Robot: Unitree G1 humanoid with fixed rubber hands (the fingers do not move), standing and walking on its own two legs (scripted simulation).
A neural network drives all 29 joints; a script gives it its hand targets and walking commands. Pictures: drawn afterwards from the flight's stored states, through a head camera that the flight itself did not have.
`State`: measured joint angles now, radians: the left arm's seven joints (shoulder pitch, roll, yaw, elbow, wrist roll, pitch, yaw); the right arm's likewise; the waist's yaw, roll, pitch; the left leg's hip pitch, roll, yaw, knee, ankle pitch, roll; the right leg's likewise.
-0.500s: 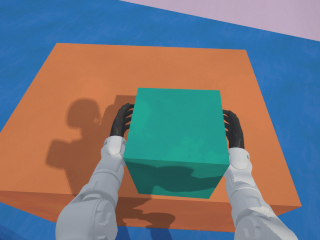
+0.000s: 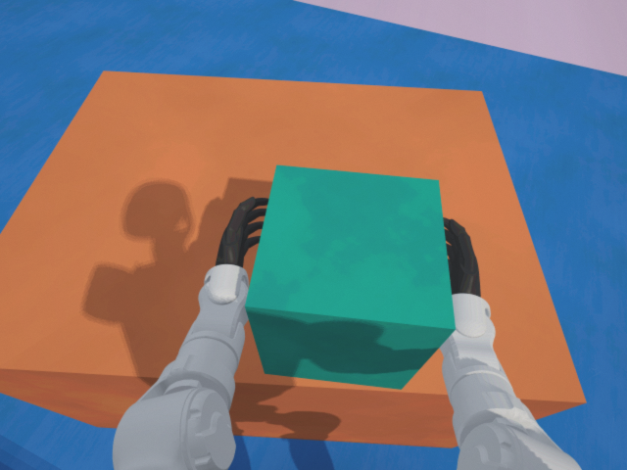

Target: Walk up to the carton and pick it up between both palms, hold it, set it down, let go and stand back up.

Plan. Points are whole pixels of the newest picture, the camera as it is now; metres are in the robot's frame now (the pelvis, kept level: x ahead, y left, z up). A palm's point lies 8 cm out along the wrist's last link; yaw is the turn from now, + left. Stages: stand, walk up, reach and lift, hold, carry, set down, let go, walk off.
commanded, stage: set down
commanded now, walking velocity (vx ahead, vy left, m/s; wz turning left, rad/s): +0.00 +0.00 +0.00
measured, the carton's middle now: (343, 285) +0.38 -0.02 -0.03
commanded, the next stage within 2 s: none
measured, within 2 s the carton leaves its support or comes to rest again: neither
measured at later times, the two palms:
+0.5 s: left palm (235, 254) +0.40 +0.13 +0.01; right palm (459, 282) +0.37 -0.17 +0.01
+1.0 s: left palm (197, 255) +0.40 +0.18 +0.01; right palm (485, 275) +0.38 -0.21 +0.01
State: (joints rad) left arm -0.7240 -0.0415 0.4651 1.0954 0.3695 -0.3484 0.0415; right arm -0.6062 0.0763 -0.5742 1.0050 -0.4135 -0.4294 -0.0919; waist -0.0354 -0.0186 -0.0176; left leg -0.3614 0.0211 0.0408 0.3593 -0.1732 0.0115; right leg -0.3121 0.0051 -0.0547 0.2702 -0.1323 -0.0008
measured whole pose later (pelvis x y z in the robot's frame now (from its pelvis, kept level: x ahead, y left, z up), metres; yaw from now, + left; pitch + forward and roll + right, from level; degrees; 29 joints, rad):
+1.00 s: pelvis -0.02 +0.01 -0.03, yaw -2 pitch +21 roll -3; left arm -0.85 0.22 0.00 1.36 -0.18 -0.37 0.08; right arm -0.82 -0.23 0.02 1.35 0.29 -0.37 -0.07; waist -0.04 0.03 -0.25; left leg -0.79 0.05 0.03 0.70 -0.28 0.02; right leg -0.74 0.02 -0.05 0.60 -0.23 0.00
